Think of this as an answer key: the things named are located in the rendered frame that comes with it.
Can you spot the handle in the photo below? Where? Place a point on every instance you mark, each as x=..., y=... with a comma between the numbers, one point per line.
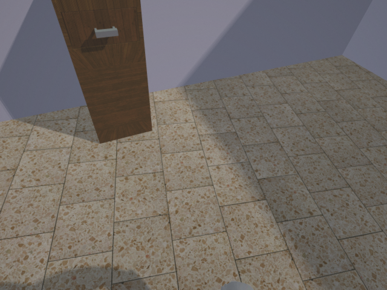
x=106, y=32

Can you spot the drawer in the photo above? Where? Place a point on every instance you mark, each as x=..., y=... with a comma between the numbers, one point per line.
x=81, y=25

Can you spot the cabinet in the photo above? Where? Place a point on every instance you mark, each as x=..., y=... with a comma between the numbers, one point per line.
x=113, y=77

